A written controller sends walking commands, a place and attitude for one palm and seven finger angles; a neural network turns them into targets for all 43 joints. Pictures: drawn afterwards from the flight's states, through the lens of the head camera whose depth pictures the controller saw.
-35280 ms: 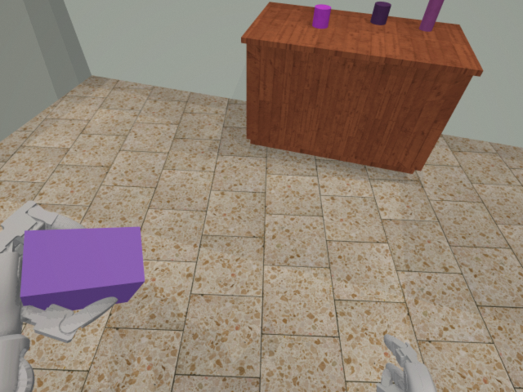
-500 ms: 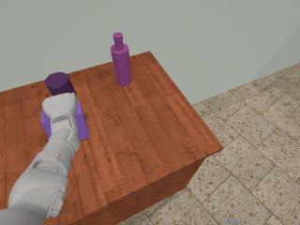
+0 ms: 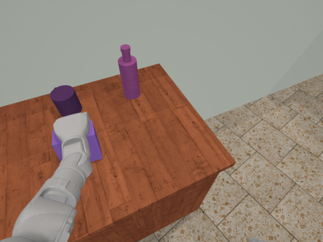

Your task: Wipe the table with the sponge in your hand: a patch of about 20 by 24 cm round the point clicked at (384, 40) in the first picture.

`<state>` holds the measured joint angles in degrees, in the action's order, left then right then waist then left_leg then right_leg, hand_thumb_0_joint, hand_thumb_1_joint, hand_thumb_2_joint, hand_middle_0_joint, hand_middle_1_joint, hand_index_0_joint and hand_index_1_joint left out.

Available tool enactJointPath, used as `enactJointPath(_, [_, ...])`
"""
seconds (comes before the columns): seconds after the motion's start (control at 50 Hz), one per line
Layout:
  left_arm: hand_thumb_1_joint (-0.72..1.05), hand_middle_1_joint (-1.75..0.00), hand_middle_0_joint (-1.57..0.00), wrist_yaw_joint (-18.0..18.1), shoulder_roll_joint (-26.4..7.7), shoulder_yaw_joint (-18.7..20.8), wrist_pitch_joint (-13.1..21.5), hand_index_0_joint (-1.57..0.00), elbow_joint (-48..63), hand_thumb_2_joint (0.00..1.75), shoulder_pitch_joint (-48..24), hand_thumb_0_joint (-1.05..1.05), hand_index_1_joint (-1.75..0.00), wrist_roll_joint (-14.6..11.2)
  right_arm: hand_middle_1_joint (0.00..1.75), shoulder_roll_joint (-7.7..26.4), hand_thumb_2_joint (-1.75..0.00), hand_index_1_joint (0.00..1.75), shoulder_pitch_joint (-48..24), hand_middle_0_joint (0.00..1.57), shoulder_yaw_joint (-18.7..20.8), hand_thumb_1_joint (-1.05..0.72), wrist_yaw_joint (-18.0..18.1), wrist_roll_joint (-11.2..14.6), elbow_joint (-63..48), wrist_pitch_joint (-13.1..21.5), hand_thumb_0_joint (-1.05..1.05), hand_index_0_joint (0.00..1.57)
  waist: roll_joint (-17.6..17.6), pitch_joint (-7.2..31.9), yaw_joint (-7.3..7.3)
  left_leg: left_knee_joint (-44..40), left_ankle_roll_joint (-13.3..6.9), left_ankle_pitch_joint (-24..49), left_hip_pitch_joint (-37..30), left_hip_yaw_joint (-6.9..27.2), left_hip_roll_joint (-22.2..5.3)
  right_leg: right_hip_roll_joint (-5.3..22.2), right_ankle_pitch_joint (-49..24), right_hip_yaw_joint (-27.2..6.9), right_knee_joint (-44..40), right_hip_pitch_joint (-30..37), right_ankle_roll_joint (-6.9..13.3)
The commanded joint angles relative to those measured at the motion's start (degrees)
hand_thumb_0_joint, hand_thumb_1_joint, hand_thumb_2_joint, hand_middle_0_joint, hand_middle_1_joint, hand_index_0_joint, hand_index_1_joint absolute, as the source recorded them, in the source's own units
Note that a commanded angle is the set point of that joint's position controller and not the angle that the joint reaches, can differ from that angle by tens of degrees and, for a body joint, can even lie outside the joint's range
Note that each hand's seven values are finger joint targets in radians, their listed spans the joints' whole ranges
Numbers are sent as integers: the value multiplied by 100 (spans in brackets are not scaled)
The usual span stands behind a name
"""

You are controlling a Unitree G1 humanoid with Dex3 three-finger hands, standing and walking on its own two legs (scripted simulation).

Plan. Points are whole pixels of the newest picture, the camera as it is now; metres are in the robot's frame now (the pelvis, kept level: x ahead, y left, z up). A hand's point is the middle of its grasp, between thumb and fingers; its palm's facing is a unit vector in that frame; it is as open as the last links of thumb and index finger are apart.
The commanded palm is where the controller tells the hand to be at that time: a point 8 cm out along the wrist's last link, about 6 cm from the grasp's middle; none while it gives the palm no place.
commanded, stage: wipe back along the middle lane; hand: left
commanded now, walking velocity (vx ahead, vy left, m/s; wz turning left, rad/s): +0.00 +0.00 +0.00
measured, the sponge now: (80, 148) +0.38 +0.26 -0.04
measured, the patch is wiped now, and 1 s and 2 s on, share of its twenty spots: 0.25 0.40 0.50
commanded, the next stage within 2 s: slide across to the third lane in 1.24 s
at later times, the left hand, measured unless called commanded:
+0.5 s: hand (81, 149) +0.35 +0.24 +0.00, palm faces -0.06 -0.04 -1.00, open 10.5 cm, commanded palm +0.31 +0.22 +0.04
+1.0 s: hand (88, 167) +0.30 +0.21 +0.00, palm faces -0.05 -0.06 -1.00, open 10.5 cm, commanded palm +0.26 +0.19 +0.04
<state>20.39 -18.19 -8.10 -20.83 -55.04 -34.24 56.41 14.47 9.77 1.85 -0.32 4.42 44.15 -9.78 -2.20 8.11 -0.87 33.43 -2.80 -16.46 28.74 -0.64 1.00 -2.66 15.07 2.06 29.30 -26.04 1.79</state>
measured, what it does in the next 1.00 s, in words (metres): stands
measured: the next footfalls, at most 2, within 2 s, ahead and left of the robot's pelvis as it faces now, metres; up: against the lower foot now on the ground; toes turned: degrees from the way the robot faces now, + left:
none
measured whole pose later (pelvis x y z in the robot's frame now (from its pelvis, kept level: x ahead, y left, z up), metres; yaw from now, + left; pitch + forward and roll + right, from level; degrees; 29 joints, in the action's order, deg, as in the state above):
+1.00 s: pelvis +0.00 +0.00 +0.00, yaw +1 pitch +5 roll -1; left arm 18.7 -10.5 -20.6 -31.7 -30.1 -14.3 56.7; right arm 13.1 1.2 -0.1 -1.6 5.1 39.2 -12.3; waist -2.8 8.0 4.4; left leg 32.5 -2.8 -16.5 21.2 -0.6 2.0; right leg -1.7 16.4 2.0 30.5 -19.4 1.9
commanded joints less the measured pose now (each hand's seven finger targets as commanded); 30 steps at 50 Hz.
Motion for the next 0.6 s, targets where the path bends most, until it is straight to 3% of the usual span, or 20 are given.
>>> enactJointPath(0.0, [10, -160, -120, -38, -576, -20, -57, -120, 502, 130, -1342, 0, -160, 64, 30, 785, -90, 30, -398, 20, 189, -90, 67, 26, -707, 190, 0, 20, 322, 1450, -14, -260, 43, 1677, -948, 301, -112, 144, -1849, -225, -171, 747, 173])
enactJointPath(0.08, [10, -160, -120, -28, -424, -202, -120, -120, 575, 130, -1326, 0, -160, 154, 30, 755, -90, 30, -473, 20, 171, -90, 75, 20, -755, 163, 0, 20, 176, 1374, 2, -278, 74, 1537, -1046, 339, -118, 110, -1477, -208, -200, 534, 204])
enactJointPath(0.1, [10, -160, -120, -32, -197, -335, -115, -120, 679, 130, -1464, 0, -160, 104, 30, 707, -90, 30, -510, 20, 177, -90, 78, 32, -781, 170, 0, 20, 151, 1375, -49, -285, 75, 1561, -1122, 356, -136, 105, -1433, -163, -192, 487, 203])
enactJointPath(0.12, [10, -160, -120, -2, -385, -170, -127, -120, 621, 130, -1390, 0, -160, 94, 30, 744, -90, 30, -479, 20, 190, -90, 83, 13, -758, 167, 0, 20, 259, 1347, -5, -275, 69, 1498, -1125, 365, -141, 93, -1362, -172, -219, 482, 209])
enactJointPath(0.14, [10, -160, -120, 3, -351, -196, -145, -120, 647, 130, -1233, 0, -160, 65, 30, 727, -90, 30, -517, 20, 171, -90, 86, 15, -804, 168, 0, 20, 249, 1391, 27, -297, 64, 1433, -1085, 342, -119, 101, -1335, -192, -235, 560, 198])
enactJointPath(0.18, [10, -160, -120, 21, -369, -137, -191, -120, 642, 130, -1073, 0, -160, 45, 30, 730, -90, 30, -571, 20, 154, -90, 94, 13, -822, 154, 0, 20, 429, 1373, 66, -305, 79, 1465, -1035, 346, -113, 108, -1448, -191, -219, 648, 201])
enactJointPath(0.26, [10, -160, -120, 31, -115, -308, -288, -120, 887, 130, -766, 0, -160, 59, 30, 700, -90, 30, -685, 20, 158, -90, 61, 9, -900, 145, 0, 20, 323, 1370, 125, -288, 95, 1636, -1165, 359, -123, 93, -1530, -164, -189, 623, 230])
enactJointPath(0.3, [10, -160, -120, 26, 57, -434, -345, -120, 1030, 130, -852, 0, -160, 68, 30, 676, -90, 30, -753, 20, 164, -90, 47, 20, -911, 123, 0, 20, 270, 1330, 82, -293, 122, 1707, -1234, 390, -135, 86, -1531, -121, -160, 572, 242])
enactJointPath(0.38, [10, -160, -120, 7, 59, -469, -513, -120, 1196, 130, -618, 0, -160, 4, 30, 684, -90, 30, -900, 20, 131, -90, 55, 29, -968, 99, 0, 20, 325, 1192, 145, -341, 119, 1558, -1210, 393, -118, 89, -1400, -155, -223, 603, 250])
enactJointPath(0.46, [10, -160, -120, -39, 166, -514, -652, -120, 1520, 130, -129, 0, -160, -58, 30, 677, -90, 30, -1041, 20, 121, -90, 27, 33, -1070, 84, 0, 20, 320, 1292, 274, -346, 144, 1769, -1297, 413, -106, 86, -1583, -141, -172, 767, 279])
enactJointPath(0.5, [10, -160, -120, -84, 422, -723, -704, -120, 1717, 130, -233, 0, -160, -94, 30, 655, -90, 30, -1125, 20, 130, -90, 9, 61, -1086, 83, 0, 20, 310, 1292, 203, -339, 157, 1893, -1419, 424, -139, 87, -1643, -106, -153, 744, 278])
enactJointPath(0.54, [10, -160, -120, -114, 302, -664, -780, -120, 1797, 130, 43, 0, -160, -85, 30, 681, -90, 30, -1159, 20, 111, -90, 5, 51, -1118, 70, 0, 20, 435, 1204, 266, -359, 142, 1797, -1383, 448, -131, 76, -1557, -126, -178, 766, 287])
enactJointPath(0.58, [10, -160, -120, -141, 415, -779, -843, -120, 1937, 130, 89, 0, -160, -91, 30, 665, -90, 30, -1237, 20, 97, -90, -1, 57, -1138, 62, 0, 20, 416, 1152, 265, -378, 133, 1767, -1392, 418, -115, 84, -1602, -162, -199, 795, 292])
